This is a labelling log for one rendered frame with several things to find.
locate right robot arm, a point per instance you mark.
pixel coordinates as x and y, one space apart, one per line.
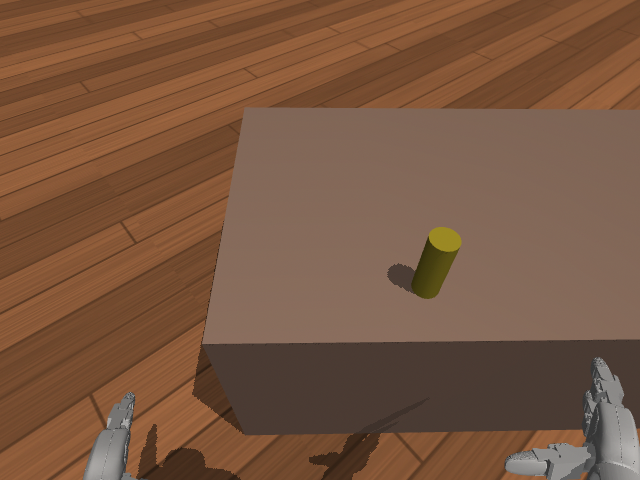
608 471

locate left robot hand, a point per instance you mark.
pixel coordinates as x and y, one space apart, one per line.
109 454

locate can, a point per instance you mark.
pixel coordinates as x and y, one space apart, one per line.
437 257

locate right robot hand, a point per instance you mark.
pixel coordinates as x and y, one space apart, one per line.
609 428

